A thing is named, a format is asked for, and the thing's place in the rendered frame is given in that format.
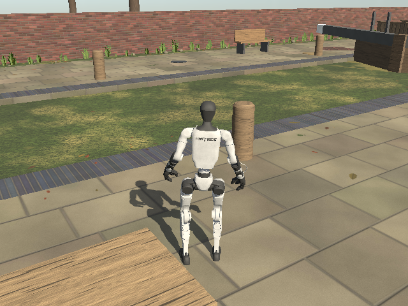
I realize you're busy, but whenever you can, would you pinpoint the right robot shin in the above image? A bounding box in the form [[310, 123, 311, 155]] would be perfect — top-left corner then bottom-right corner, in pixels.
[[213, 210, 222, 253]]

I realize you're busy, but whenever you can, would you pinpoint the robot right upper arm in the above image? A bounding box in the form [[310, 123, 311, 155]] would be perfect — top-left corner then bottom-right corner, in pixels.
[[220, 129, 237, 164]]

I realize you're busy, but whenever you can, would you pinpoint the robot right foot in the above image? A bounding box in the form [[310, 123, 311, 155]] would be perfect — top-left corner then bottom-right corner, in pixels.
[[212, 246, 221, 261]]

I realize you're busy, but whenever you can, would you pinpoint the robot right forearm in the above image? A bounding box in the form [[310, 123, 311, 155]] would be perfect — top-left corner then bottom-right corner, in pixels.
[[231, 155, 244, 179]]

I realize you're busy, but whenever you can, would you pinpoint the robot left forearm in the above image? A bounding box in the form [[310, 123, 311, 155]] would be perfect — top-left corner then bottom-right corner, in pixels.
[[166, 152, 178, 172]]

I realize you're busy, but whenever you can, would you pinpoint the robot left upper arm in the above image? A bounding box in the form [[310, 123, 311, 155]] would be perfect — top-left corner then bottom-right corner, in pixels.
[[173, 127, 193, 161]]

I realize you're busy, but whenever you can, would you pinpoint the robot left hand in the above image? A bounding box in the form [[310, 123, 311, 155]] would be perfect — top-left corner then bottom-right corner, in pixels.
[[163, 169, 178, 182]]

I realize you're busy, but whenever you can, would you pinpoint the robot right hand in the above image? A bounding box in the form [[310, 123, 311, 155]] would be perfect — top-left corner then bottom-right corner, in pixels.
[[231, 177, 245, 191]]

